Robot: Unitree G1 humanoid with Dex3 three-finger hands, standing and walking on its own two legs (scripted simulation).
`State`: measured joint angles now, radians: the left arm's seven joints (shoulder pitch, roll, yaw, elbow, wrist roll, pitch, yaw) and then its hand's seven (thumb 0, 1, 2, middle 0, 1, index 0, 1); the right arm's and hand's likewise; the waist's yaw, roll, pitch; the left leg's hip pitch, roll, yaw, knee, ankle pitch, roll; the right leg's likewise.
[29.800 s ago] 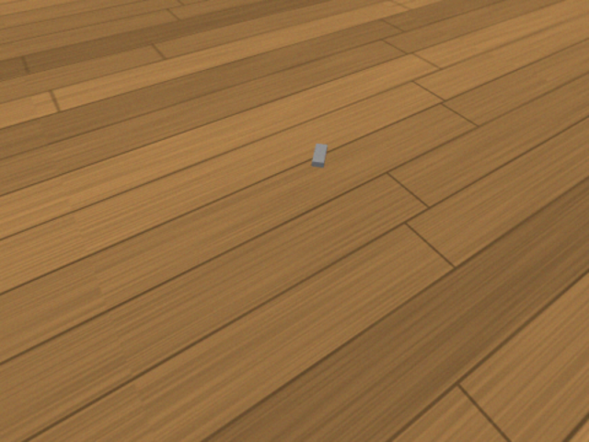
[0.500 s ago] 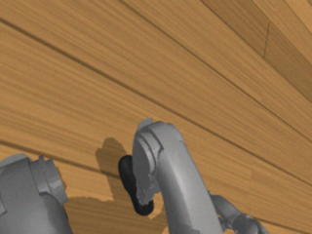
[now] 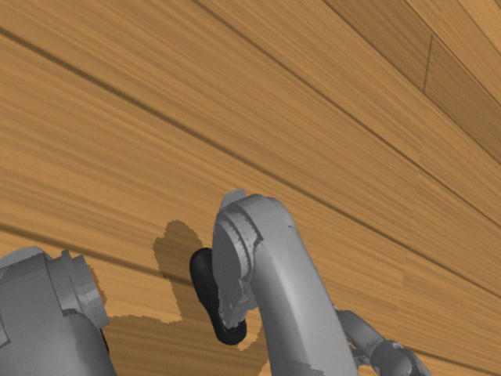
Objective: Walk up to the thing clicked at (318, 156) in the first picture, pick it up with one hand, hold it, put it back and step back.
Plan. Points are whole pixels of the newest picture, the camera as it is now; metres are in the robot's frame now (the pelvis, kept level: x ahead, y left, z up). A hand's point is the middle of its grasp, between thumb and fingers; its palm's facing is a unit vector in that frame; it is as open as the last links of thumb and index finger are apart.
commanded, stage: open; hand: left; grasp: from above
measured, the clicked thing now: out of the picture +0.42 +0.38 -0.28
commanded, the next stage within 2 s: withdraw in 0.08 s
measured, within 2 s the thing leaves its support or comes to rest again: neither
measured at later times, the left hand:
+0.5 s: hand out of the picture +0.43 +0.39 -0.18, palm faces -0.31 -0.12 -0.94, open 14.1 cm
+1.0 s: hand out of the picture +0.40 +0.38 -0.10, palm faces -0.52 -0.15 -0.84, open 13.8 cm
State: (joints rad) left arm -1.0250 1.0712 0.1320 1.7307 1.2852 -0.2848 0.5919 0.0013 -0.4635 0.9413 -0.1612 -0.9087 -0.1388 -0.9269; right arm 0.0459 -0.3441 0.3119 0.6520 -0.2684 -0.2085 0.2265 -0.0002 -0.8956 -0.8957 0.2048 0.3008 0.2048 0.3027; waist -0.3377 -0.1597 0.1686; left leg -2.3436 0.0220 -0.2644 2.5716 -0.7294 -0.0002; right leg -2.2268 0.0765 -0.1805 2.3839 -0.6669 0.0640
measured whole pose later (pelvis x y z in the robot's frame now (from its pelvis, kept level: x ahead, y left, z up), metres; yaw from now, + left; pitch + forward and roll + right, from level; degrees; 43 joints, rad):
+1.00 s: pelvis -0.01 -0.01 +0.05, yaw +6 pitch +31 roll -10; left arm -0.98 0.90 0.06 1.41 1.21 -0.33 0.19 0.00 -0.48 1.00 -0.10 -1.02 -0.10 -1.02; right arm 0.15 -0.34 0.15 0.65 -0.12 0.02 0.12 0.00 -0.90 -0.90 0.20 0.30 0.20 0.30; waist -0.24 -0.03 0.00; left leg -2.27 0.01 -0.16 2.36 -0.65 0.01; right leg -2.18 0.04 -0.10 2.25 -0.63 0.04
